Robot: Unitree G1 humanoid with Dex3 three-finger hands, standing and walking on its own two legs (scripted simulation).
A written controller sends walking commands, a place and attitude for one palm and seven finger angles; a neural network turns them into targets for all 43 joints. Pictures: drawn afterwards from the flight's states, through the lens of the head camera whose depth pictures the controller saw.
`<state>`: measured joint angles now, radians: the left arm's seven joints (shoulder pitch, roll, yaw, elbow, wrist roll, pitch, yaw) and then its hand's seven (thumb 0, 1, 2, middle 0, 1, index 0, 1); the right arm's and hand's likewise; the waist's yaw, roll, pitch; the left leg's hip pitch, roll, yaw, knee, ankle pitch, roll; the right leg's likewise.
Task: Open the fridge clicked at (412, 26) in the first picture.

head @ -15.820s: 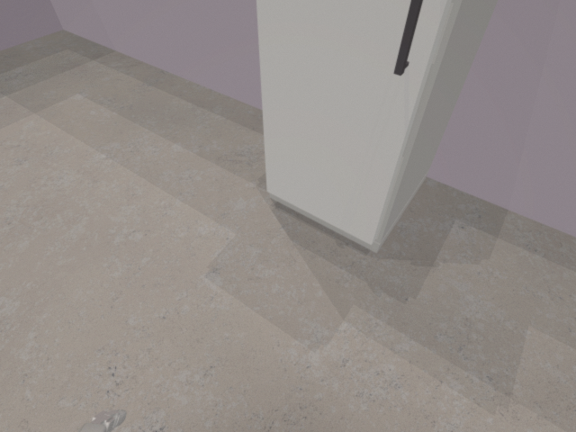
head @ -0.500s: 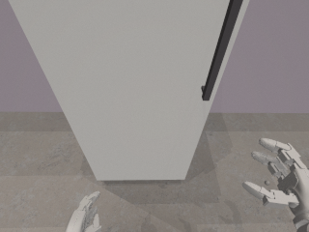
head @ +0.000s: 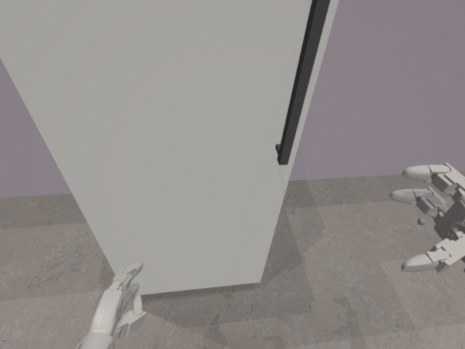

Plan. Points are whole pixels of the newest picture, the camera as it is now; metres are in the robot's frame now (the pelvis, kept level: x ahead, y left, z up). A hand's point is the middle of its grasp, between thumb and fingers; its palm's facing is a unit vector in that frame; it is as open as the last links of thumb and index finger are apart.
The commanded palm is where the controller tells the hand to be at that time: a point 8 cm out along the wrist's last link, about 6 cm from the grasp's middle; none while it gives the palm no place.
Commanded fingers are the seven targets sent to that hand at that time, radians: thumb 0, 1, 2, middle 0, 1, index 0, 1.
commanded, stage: raise the hand to about handle height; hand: right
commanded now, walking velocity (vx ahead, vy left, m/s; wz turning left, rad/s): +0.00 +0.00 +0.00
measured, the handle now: (295, 90) +0.51 -0.11 +0.22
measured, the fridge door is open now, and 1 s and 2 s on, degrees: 0 0 0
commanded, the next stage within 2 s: move the hooked fingers beside the handle in 0.74 s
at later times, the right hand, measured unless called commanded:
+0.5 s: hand (416, 189) +0.29 -0.25 +0.20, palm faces -0.07 +0.99 -0.11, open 13.9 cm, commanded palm +0.25 -0.30 +0.21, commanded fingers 0.00 0.50 -0.30 0.30 1.20 0.30 1.20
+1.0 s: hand (430, 187) +0.30 -0.28 +0.19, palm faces +0.02 +0.99 -0.10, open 14.0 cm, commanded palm +0.26 -0.31 +0.21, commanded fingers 0.00 0.50 -0.30 0.30 1.20 0.30 1.20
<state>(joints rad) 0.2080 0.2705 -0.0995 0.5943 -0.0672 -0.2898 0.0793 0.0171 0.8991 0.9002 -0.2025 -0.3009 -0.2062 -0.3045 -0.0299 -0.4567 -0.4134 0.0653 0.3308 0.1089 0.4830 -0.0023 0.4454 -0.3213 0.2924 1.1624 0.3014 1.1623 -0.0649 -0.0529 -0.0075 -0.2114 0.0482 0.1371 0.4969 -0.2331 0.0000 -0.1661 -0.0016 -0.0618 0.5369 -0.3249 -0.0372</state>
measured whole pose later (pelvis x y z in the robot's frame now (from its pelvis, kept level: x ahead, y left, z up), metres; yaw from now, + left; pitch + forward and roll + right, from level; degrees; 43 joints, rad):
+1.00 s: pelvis +0.01 +0.01 +0.00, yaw +0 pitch -3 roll +1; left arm 0.22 0.28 -0.10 0.60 -0.08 -0.21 0.07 0.02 0.90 0.90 -0.20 -0.30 -0.21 -0.30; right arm -0.21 -0.52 -0.47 0.18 0.31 0.23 0.52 -0.01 0.50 -0.30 0.30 1.20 0.31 1.20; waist -0.06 -0.06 0.01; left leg -0.18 0.04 0.14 0.45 -0.22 0.01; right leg -0.12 0.00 -0.06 0.47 -0.30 -0.03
